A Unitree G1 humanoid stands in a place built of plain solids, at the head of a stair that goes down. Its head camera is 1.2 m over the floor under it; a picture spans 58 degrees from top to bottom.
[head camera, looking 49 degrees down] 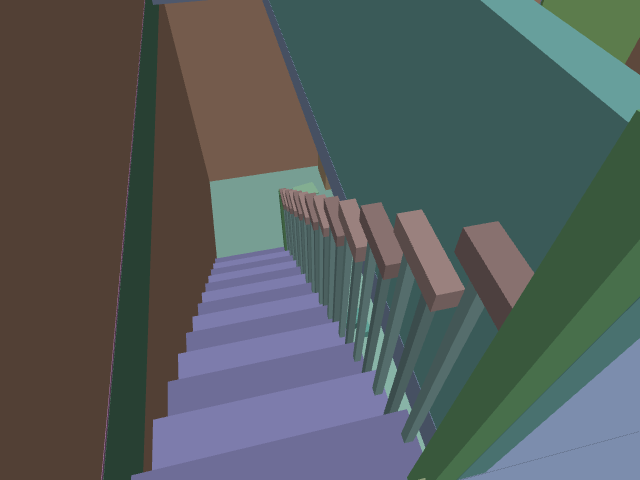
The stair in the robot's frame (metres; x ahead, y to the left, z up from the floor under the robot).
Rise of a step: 0.20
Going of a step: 0.23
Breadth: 0.85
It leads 13 degrees to the left of straight ahead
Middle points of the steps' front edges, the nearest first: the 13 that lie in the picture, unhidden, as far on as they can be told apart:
0.41 0.14 -0.20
0.63 0.19 -0.39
0.85 0.24 -0.59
1.08 0.29 -0.79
1.30 0.34 -0.99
1.53 0.39 -1.18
1.75 0.45 -1.38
1.97 0.50 -1.58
2.20 0.55 -1.77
2.42 0.60 -1.97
2.65 0.65 -2.17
2.87 0.70 -2.37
3.10 0.76 -2.56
